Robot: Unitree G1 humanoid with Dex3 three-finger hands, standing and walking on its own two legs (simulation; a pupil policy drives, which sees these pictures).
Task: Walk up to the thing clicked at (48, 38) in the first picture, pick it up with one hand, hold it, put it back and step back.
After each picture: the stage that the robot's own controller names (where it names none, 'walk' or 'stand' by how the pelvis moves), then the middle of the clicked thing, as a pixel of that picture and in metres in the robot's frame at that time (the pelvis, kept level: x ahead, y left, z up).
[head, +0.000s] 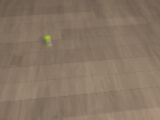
stand; (48, 41) +1.40 +0.34 -0.72
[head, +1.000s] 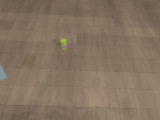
walk; (63, 44) +1.30 +0.11 -0.70
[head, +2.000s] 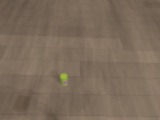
walk; (64, 79) +0.84 +0.09 -0.71
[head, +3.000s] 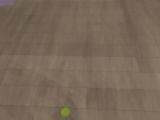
walk; (65, 114) +0.51 +0.15 -0.69
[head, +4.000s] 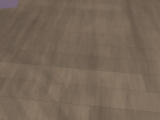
stand; out of the picture +0.36 +0.10 -0.71
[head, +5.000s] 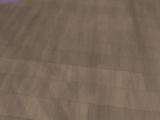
stand; out of the picture +0.36 +0.11 -0.72
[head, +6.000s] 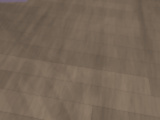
stand; out of the picture +0.36 +0.09 -0.72
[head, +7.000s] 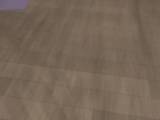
stand; out of the picture +0.35 +0.10 -0.73
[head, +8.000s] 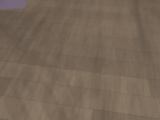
stand; out of the picture +0.35 +0.10 -0.73
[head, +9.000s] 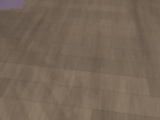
stand; out of the picture +0.34 +0.11 -0.73
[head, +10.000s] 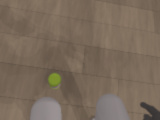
go down; (54, 81) +0.41 +0.10 -0.44
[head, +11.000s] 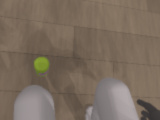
go down; (41, 67) +0.44 +0.12 -0.32
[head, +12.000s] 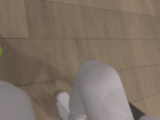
close in; out of the picture +0.44 +0.16 -0.23
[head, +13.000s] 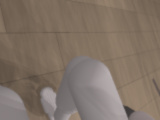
close; out of the picture +0.44 +0.17 -0.23
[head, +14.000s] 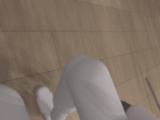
lift; out of the picture +0.42 +0.17 -0.24
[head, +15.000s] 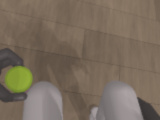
lift; (20, 82) +0.31 +0.21 -0.07
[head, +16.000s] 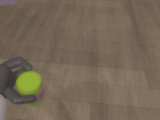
hold; (31, 90) +0.32 +0.16 +0.06
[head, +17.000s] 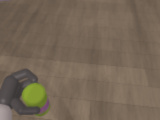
hold; (37, 100) +0.29 +0.15 +0.01
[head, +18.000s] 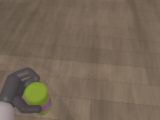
hold; (39, 99) +0.30 +0.14 +0.01
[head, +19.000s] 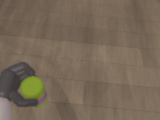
crouch; (35, 92) +0.32 +0.15 -0.03
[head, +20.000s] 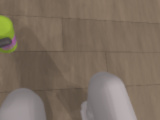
lower; (3, 36) +0.49 +0.17 -0.07
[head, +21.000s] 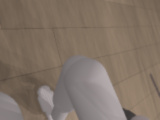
lower; out of the picture +0.45 +0.21 -0.24
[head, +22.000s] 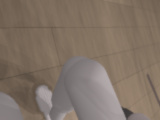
lower; out of the picture +0.45 +0.22 -0.25
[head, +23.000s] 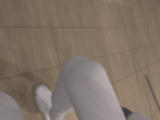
lower; out of the picture +0.45 +0.21 -0.25
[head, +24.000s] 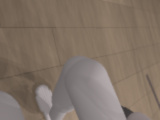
lower; out of the picture +0.45 +0.21 -0.25
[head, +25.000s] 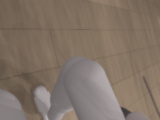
open; out of the picture +0.44 +0.18 -0.25
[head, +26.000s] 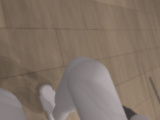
stand; out of the picture +0.44 +0.18 -0.25
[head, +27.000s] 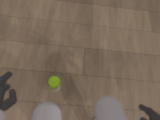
walk; (54, 83) +0.43 +0.11 -0.47
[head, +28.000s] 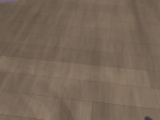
stand; out of the picture +0.37 +0.09 -0.66
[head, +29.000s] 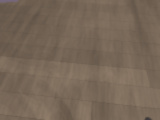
stand; out of the picture +0.37 +0.10 -0.67
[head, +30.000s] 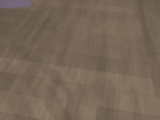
stand; out of the picture +0.37 +0.08 -0.72
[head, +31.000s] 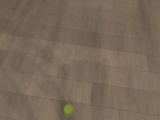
walk; (68, 111) +0.41 +0.04 -0.70
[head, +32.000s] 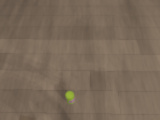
walk; (70, 97) +0.55 +0.09 -0.69
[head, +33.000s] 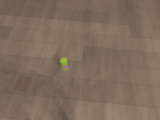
walk; (64, 64) +0.88 +0.13 -0.70
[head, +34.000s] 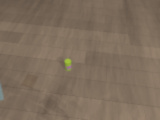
stand; (68, 64) +1.03 +0.11 -0.71
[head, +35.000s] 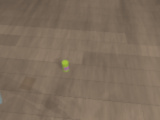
stand; (65, 66) +1.03 +0.13 -0.73
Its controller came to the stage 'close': yes
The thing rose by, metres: 0.73
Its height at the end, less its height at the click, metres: +0.00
